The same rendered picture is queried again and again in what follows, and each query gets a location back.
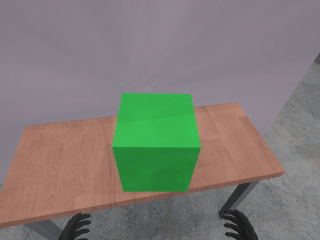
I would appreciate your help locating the carton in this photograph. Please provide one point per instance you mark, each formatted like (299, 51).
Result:
(156, 142)

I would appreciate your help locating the left robot hand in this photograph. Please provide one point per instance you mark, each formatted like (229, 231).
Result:
(70, 233)

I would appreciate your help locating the right robot hand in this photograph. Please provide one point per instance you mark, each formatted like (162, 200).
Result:
(244, 228)

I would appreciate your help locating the table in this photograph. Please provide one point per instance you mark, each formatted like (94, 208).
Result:
(65, 168)

